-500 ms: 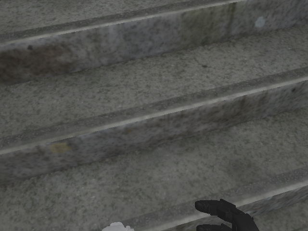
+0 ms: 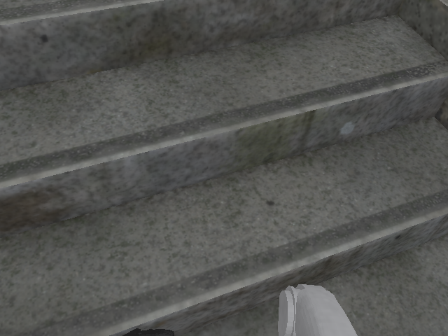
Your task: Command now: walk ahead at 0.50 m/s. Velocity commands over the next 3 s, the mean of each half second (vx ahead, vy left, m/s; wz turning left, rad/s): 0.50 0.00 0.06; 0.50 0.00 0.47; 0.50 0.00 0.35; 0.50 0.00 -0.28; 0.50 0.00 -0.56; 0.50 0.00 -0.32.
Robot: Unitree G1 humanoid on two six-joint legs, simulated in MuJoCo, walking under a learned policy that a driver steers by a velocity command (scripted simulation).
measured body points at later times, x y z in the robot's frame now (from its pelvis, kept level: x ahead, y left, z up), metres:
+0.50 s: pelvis +0.31 -0.04 +0.17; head +0.31 -0.04 +0.62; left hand +0.19 +0.15 +0.02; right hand +0.54 -0.19 +0.09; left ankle +0.39 +0.12 -0.21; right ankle +0.26 -0.10 -0.57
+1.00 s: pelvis +0.61 +0.00 +0.33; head +0.60 -0.01 +0.78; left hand +0.79 +0.24 +0.25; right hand +0.50 -0.19 +0.18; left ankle +0.50 +0.08 -0.39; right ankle +0.76 -0.11 -0.12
